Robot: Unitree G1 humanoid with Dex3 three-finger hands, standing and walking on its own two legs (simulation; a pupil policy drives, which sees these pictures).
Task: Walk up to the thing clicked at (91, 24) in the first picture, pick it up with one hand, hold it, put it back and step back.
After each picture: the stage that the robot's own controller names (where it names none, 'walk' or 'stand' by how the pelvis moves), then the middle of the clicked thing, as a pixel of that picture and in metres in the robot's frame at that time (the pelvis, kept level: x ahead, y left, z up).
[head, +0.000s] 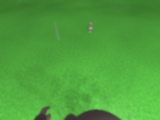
stand; (90, 27) +2.33 +0.04 -0.66
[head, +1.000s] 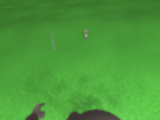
walk; (85, 35) +2.19 +0.25 -0.63
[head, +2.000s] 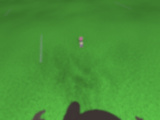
walk; (81, 42) +1.57 +0.33 -0.65
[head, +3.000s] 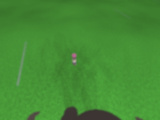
walk; (74, 59) +1.00 +0.29 -0.63
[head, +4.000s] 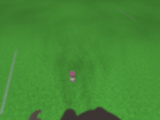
walk; (72, 77) +0.62 +0.20 -0.64
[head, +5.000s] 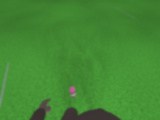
stand; (72, 92) +0.38 +0.18 -0.62
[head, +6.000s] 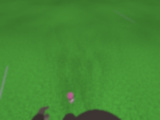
stand; (70, 98) +0.34 +0.20 -0.65
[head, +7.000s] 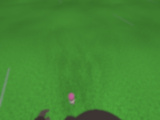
stand; (71, 99) +0.35 +0.19 -0.66
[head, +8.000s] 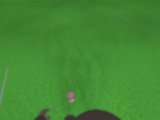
stand; (71, 98) +0.35 +0.20 -0.66
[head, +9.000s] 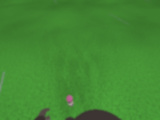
stand; (70, 101) +0.33 +0.21 -0.66
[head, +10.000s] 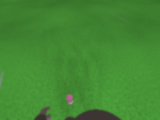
stand; (70, 100) +0.32 +0.21 -0.66
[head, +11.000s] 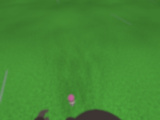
stand; (71, 100) +0.34 +0.19 -0.66
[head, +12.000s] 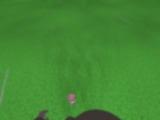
stand; (71, 99) +0.34 +0.19 -0.66
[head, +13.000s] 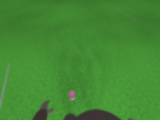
go down; (72, 96) +0.35 +0.18 -0.65
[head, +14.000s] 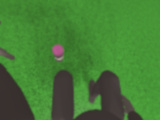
go down; (58, 54) +0.46 +0.19 -0.24
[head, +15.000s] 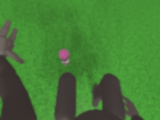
approach; (65, 58) +0.46 +0.17 -0.26
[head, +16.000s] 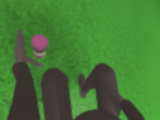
close in; (39, 49) +0.45 +0.22 -0.17
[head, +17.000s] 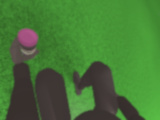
close; (28, 46) +0.45 +0.24 -0.17
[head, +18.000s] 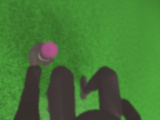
lift; (45, 54) +0.38 +0.23 -0.15
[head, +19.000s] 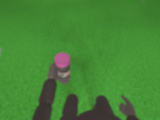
lift; (63, 70) +0.32 +0.17 +0.04
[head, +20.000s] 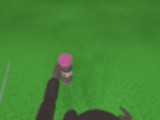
hold; (66, 71) +0.33 +0.16 +0.06
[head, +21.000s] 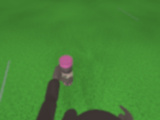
hold; (67, 72) +0.32 +0.16 +0.04
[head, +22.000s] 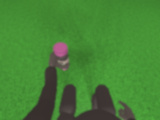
crouch; (63, 58) +0.41 +0.17 -0.03
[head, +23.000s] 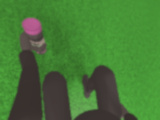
lower; (37, 40) +0.50 +0.23 -0.11
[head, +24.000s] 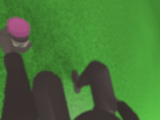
lower; (20, 39) +0.48 +0.25 -0.18
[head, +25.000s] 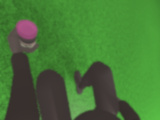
lower; (28, 40) +0.47 +0.24 -0.17
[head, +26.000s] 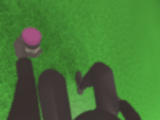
lower; (32, 46) +0.45 +0.23 -0.18
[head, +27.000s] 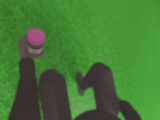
lower; (35, 46) +0.45 +0.22 -0.16
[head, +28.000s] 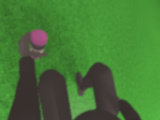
open; (37, 47) +0.46 +0.21 -0.18
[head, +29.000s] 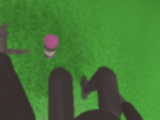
stand; (50, 48) +0.45 +0.21 -0.19
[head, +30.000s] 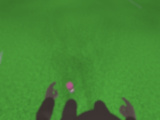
stand; (70, 87) +0.37 +0.16 -0.54
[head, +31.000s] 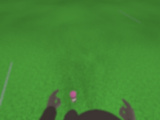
stand; (73, 97) +0.36 +0.16 -0.60
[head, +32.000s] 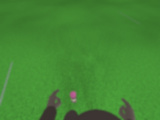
stand; (73, 97) +0.36 +0.16 -0.60
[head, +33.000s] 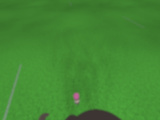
stand; (76, 99) +0.38 +0.15 -0.65
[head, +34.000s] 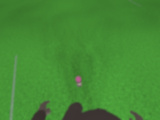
walk; (78, 82) +0.47 +0.14 -0.63
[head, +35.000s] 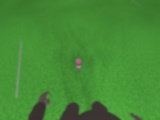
walk; (78, 65) +0.73 +0.16 -0.63
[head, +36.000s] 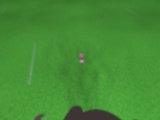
stand; (81, 59) +1.01 +0.22 -0.64
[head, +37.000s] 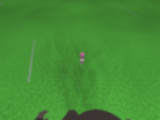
stand; (82, 58) +1.04 +0.15 -0.65
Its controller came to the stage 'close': yes
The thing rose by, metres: 0.69
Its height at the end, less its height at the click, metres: +0.00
